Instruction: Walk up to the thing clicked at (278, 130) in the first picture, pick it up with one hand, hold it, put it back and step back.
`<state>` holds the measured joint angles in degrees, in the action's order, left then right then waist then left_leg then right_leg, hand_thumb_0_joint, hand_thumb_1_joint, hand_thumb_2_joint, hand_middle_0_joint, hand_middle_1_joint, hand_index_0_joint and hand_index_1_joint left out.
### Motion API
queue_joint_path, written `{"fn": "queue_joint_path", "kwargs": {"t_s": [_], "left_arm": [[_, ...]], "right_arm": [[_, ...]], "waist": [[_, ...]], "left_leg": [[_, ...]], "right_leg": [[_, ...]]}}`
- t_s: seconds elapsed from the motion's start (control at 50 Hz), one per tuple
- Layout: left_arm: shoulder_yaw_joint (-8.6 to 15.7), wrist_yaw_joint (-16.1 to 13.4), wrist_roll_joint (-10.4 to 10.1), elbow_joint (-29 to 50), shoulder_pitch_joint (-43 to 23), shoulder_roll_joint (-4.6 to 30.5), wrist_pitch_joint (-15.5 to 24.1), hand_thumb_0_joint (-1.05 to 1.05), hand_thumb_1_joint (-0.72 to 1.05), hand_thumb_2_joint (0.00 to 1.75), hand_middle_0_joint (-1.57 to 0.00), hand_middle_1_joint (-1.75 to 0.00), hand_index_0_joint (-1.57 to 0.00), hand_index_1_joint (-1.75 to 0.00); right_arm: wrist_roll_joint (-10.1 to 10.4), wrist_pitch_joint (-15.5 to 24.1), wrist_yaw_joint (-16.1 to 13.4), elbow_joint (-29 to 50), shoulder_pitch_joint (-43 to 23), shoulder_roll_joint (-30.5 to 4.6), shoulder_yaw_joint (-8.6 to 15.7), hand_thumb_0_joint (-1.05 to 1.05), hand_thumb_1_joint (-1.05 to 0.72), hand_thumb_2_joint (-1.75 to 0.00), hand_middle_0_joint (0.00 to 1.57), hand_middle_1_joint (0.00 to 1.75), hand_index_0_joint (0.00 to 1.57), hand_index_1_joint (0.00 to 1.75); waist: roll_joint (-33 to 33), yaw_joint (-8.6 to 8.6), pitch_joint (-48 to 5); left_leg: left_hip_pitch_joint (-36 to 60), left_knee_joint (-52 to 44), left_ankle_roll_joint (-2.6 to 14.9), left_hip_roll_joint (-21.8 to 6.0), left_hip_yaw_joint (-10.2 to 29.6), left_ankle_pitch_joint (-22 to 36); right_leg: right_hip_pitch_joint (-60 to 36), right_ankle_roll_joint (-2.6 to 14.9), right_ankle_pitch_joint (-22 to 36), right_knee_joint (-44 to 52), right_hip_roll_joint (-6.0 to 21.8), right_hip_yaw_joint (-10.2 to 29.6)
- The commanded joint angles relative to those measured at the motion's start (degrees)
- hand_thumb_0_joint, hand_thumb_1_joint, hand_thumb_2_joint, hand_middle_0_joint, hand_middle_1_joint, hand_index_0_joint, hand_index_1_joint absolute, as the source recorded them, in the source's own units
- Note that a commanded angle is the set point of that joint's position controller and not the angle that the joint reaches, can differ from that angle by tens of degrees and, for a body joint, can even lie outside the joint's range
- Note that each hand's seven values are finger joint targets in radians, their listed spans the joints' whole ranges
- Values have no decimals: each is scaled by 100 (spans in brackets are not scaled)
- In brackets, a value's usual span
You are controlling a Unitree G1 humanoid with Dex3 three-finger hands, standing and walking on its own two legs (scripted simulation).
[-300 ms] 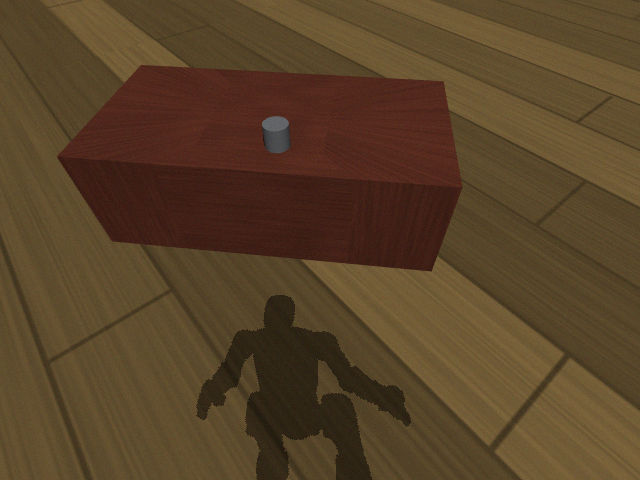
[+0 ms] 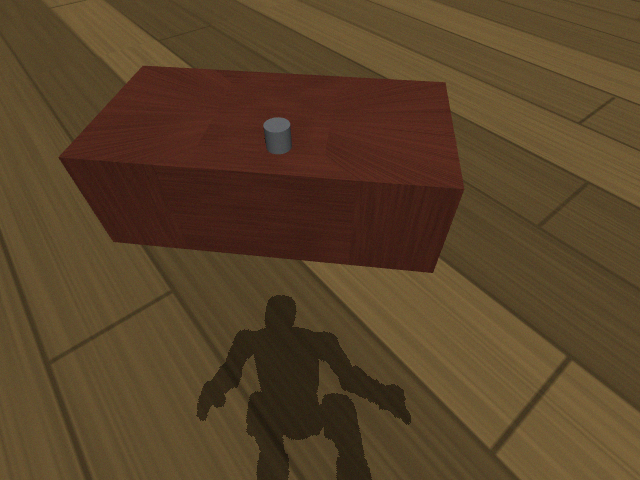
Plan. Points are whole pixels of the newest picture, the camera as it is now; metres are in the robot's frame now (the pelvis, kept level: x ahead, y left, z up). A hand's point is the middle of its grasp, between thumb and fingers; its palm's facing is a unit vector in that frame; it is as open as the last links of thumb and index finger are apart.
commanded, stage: stand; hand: left
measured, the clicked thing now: (278, 135) +1.17 +0.20 -0.29
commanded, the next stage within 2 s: walk up in 0.82 s
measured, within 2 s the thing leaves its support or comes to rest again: neither
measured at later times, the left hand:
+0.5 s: hand out of the picture +0.08 +0.25 -0.16, palm faces -0.03 -0.94 -0.33, open 7.4 cm
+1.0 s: hand out of the picture +0.07 +0.28 -0.16, palm faces -0.03 -0.93 -0.37, open 7.4 cm
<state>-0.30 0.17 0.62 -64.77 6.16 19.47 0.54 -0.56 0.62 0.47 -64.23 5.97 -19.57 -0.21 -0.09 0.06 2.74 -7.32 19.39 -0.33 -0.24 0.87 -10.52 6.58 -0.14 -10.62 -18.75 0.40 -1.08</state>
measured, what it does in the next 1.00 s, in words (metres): stands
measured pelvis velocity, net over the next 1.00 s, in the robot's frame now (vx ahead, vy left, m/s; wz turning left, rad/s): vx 0.02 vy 0.00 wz -0.02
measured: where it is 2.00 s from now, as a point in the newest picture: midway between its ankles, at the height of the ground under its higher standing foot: (321, 420)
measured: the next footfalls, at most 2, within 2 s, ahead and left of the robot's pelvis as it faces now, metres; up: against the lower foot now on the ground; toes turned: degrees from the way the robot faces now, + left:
left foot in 1.36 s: +0.34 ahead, +0.12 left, +0.00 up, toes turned +0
right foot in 1.72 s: +0.39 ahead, -0.13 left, +0.00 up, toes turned -8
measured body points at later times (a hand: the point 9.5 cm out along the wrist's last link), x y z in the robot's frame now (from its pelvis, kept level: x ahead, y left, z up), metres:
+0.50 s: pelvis +0.00 +0.00 +0.00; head +0.01 +0.01 +0.45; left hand +0.08 +0.30 -0.13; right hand +0.08 -0.29 -0.13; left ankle +0.00 +0.12 -0.75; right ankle +0.00 -0.12 -0.75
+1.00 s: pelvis +0.02 +0.00 -0.02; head +0.03 +0.00 +0.43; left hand +0.08 +0.33 -0.14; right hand +0.09 -0.32 -0.14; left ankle +0.00 +0.12 -0.75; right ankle -0.01 -0.12 -0.75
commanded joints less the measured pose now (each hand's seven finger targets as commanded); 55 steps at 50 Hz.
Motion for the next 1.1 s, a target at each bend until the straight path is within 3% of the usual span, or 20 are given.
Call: {"fn": "queue_joint_path", "kwargs": {"t_s": [0.0,0.34,0.48,0.78,0.8,0.82,0.84,0.86,0.9,0.96,0.98,1.0,1.02,1.04,1.06,1.08], "left_arm": [[234,-82,-13,356,-241,1244,149,0,90,90,-20,-30,-20,-30],[241,-71,-3,371,-180,1226,153,0,90,90,-20,-30,-20,-30],[247,-64,-5,355,-179,1231,127,0,90,90,-20,-30,-20,-30],[244,-77,-3,380,-154,1242,126,0,90,90,-20,-30,-20,-30],[552,51,37,647,336,1833,229,0,90,90,-20,-30,-20,-30],[568,95,88,602,347,1770,242,0,90,90,-20,-30,-20,-30],[594,128,103,727,210,1712,249,0,90,90,-20,-30,-20,-30],[589,148,107,844,165,1611,270,0,90,90,-20,-30,-20,-30],[569,164,88,925,262,1476,330,0,90,90,-20,-30,-20,-30],[601,198,122,1068,398,1468,353,0,90,90,-20,-30,-20,-30],[609,204,130,1097,436,1439,369,0,90,90,-20,-30,-20,-30],[611,204,113,1122,590,1433,410,0,90,90,-20,-30,-20,-30],[626,178,103,1021,1010,1439,470,0,90,90,-20,-30,-20,-30],[719,128,117,896,1489,1696,539,0,90,90,-20,-30,-20,-30],[879,66,174,850,2105,2344,619,0,90,90,-20,-30,-20,-30],[850,41,118,928,2179,2444,619,0,90,90,-20,-30,-20,-30]], "right_arm": [[12,130,-104,323,-181,-1205,205,0,-90,-90,20,30,20,30],[24,150,-113,351,-211,-1243,209,0,-90,-90,20,30,20,30],[14,135,-110,326,-151,-1243,202,0,-90,-90,20,30,20,30],[18,142,-118,324,-121,-1261,194,0,-90,-90,20,30,20,30],[-125,193,46,678,192,-1787,597,0,-90,-90,20,30,20,30],[-173,174,112,668,191,-1801,645,0,-90,-90,20,30,20,30],[-174,153,149,778,91,-1744,663,0,-90,-90,20,30,20,30],[-168,161,176,892,83,-1640,672,0,-90,-90,20,30,20,30],[-150,217,212,1007,177,-1589,718,0,-90,-90,20,30,20,30],[-152,239,272,1172,454,-1753,849,0,-90,-90,20,30,20,30],[-142,215,296,1250,401,-1848,878,0,-90,-90,20,30,20,30],[-157,192,312,1340,238,-1809,869,0,-90,-90,20,30,20,30],[-144,168,325,1452,-1,-1727,834,0,-90,-90,20,30,20,30],[-130,155,323,1630,-237,-1463,743,0,-90,-90,20,30,20,30],[-93,186,336,1908,-442,-1192,638,0,-90,-90,20,30,20,30],[-163,213,245,2018,-808,-1201,597,0,-90,-90,20,30,20,30]], "waist": [[24,-7,-445],[25,26,-493],[-39,9,-360],[-36,-1,-397],[-151,34,-894],[-279,57,-418],[-322,45,169],[-289,35,429],[-202,21,412],[-626,-122,207],[-809,-75,422],[-744,41,522],[-624,303,472],[83,557,417],[1613,780,262],[808,773,645]], "left_leg": [[79,-279,174,-678,518,811],[222,-287,188,-712,538,1063],[33,-379,179,-671,532,719],[123,-354,184,-681,536,929],[346,153,593,-470,550,-1851],[-182,140,719,-559,796,-2841],[-672,52,781,-631,1003,-3098],[-840,29,870,-775,1191,-2973],[-542,44,975,-908,1365,-2476],[141,-325,1271,-1241,1751,-3068],[-211,-447,1385,-1474,1918,-3099],[-345,-270,1373,-1432,1723,-2718],[-655,373,1232,-1200,1345,-2070],[-1659,1609,890,-641,655,-1294],[-3382,3596,426,281,-196,-1395],[-4261,3775,197,72,306,-2184]], "right_leg": [[-149,178,764,281,738,570],[-178,161,884,278,735,536],[-188,162,637,338,728,536],[-187,151,799,334,753,549],[-155,396,-1740,-229,469,505],[409,492,-2625,-420,557,682],[934,528,-2819,-610,563,770],[1182,567,-2653,-785,553,776],[1376,584,-1988,-972,454,678],[1818,344,-1745,-1480,53,-29],[1629,293,-1658,-1622,77,-111],[1393,292,-1622,-1256,66,-130],[757,340,-1442,-810,31,-80],[-407,506,-1512,-121,249,671],[-1800,974,-634,550,1506,2903],[-1976,1647,943,533,2453,3832]]}}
